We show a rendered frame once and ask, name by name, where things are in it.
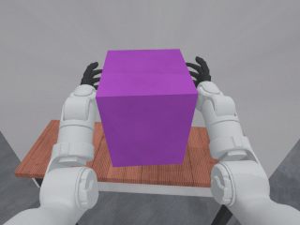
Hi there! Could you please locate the left robot upper arm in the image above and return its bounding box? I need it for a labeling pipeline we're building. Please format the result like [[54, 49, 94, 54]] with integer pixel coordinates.
[[3, 166, 99, 225]]

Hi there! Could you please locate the table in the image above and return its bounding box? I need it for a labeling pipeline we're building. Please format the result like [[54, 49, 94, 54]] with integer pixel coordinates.
[[14, 119, 271, 225]]

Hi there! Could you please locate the robot right hand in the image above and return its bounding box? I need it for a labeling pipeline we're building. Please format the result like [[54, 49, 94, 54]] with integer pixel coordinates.
[[186, 56, 211, 88]]

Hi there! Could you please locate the right robot upper arm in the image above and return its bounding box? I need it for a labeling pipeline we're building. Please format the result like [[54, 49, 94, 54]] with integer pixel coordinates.
[[210, 160, 300, 225]]

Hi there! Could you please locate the right robot forearm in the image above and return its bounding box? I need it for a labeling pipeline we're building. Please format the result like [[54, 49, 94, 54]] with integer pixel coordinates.
[[195, 81, 270, 192]]

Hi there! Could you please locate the robot left hand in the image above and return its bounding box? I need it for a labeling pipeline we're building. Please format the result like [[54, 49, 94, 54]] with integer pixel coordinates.
[[80, 62, 103, 90]]

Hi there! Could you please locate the left robot forearm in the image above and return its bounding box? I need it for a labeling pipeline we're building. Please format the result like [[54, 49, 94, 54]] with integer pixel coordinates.
[[39, 84, 98, 204]]

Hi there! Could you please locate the carton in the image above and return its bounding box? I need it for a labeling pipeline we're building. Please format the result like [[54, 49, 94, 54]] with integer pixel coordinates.
[[95, 49, 199, 167]]

